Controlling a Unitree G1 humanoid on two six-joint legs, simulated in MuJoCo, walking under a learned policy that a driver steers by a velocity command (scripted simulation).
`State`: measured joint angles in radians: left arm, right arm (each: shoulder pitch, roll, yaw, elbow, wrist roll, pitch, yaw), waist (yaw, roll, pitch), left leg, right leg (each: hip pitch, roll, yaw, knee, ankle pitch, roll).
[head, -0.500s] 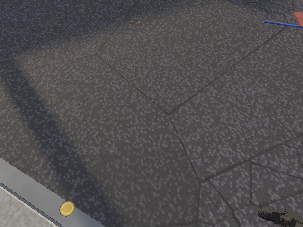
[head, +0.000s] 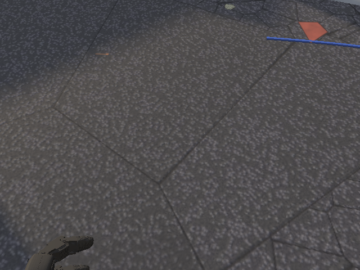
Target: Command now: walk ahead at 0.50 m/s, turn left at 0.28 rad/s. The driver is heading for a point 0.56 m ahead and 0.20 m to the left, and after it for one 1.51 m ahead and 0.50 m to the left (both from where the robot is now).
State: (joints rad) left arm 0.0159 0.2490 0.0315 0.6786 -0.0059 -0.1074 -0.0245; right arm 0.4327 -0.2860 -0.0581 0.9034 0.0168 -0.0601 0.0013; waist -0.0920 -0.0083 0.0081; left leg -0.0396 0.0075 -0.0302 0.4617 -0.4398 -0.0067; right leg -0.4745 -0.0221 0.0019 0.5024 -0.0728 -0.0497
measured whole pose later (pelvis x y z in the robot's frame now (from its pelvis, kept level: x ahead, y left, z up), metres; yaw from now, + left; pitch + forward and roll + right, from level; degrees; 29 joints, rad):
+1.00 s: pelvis +0.52 +0.12 +0.00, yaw +34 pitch +3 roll +0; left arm 0.02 0.28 0.05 0.69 -0.01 -0.12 -0.03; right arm 0.38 -0.29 -0.08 0.72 0.02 -0.03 -0.02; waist -0.08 -0.04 0.01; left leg -0.08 -0.10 -0.21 0.47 -0.42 0.05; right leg -0.49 0.00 0.06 0.47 -0.02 0.01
